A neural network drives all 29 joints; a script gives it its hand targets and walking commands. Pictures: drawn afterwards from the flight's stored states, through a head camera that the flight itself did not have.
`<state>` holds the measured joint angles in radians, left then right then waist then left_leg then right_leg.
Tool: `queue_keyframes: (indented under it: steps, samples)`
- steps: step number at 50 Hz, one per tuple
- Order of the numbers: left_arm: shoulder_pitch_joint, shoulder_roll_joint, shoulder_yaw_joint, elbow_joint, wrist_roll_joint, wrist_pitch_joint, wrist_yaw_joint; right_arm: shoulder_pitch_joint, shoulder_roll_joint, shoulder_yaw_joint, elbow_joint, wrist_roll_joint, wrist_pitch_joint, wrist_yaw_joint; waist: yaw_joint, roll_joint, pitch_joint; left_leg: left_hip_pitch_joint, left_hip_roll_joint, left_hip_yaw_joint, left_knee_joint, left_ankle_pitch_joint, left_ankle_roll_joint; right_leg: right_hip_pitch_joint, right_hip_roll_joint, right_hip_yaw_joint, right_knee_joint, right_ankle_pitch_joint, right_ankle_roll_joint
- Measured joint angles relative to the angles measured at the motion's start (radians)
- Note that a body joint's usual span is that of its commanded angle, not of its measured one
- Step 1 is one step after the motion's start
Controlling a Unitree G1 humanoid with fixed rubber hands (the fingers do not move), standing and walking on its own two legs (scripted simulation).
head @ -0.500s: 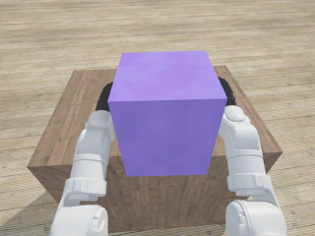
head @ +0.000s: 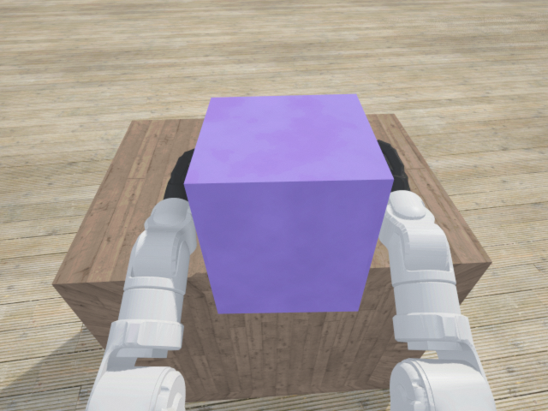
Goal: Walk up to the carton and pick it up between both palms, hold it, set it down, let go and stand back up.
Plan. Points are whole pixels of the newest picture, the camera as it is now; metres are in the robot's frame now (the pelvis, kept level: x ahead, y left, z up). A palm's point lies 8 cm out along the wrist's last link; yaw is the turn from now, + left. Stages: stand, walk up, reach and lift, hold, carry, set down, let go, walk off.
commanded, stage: hold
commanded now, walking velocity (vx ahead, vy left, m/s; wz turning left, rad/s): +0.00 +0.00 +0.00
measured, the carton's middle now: (285, 206) +0.37 +0.00 +0.14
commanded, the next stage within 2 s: none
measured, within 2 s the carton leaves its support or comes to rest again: neither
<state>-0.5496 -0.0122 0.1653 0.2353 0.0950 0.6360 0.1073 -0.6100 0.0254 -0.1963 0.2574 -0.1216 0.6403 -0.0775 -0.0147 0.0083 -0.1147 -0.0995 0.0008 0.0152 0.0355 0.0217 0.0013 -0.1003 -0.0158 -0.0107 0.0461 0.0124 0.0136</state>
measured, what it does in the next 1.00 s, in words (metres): stands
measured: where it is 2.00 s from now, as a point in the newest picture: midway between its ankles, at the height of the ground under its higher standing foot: outside the picture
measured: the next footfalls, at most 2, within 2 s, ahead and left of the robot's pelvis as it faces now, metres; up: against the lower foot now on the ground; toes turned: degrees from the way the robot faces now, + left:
none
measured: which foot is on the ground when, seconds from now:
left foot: down 0.00-1.00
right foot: down 0.00-1.00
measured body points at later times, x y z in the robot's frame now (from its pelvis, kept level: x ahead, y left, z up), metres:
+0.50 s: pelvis +0.01 +0.00 +0.00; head -0.02 -0.01 +0.45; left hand +0.39 +0.14 +0.16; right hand +0.40 -0.16 +0.17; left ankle +0.02 +0.12 -0.76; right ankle +0.02 -0.13 -0.76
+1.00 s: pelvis +0.01 +0.00 +0.00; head -0.02 -0.01 +0.45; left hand +0.38 +0.14 +0.16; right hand +0.38 -0.16 +0.18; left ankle +0.02 +0.12 -0.76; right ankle +0.02 -0.13 -0.76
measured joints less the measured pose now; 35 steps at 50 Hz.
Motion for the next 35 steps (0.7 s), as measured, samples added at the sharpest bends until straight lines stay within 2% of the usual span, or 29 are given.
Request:
queue_keyframes:
  steps: [16,22,29,35]
  samples:
    - [-0.085,0.0,0.038,0.113,0.025,-0.022,-0.009,-0.085,-0.014,-0.038,0.121,-0.015,-0.028,0.01,0.004,0.005,-0.019,-0.03,0.002,0.007,0.026,-0.011,0.001,-0.031,0.002,0.008,0.021,-0.006,-0.001]
    - [-0.058,0.006,0.009,0.082,0.014,-0.031,0.003,-0.055,-0.018,-0.021,0.092,0.005,-0.043,0.004,0.002,0.012,-0.018,-0.027,0.003,0.003,0.017,-0.011,-0.003,-0.024,0.003,0.004,0.006,-0.004,-0.003]
    - [-0.05,0.01,-0.006,0.048,-0.017,-0.019,0.017,-0.037,-0.024,-0.006,0.035,0.02,-0.018,-0.007,-0.006,0.011,-0.015,-0.011,0.006,-0.006,0.012,-0.015,-0.006,-0.008,0.006,-0.005,0.008,-0.015,-0.005]
    - [-0.053,0.001,0.008,0.035,-0.009,0.003,0.014,-0.046,-0.022,-0.011,0.031,0.019,0.004,-0.006,-0.008,0.011,-0.004,0.018,0.007,-0.002,0.004,-0.018,-0.006,0.015,0.007,-0.001,0.008,-0.02,-0.005]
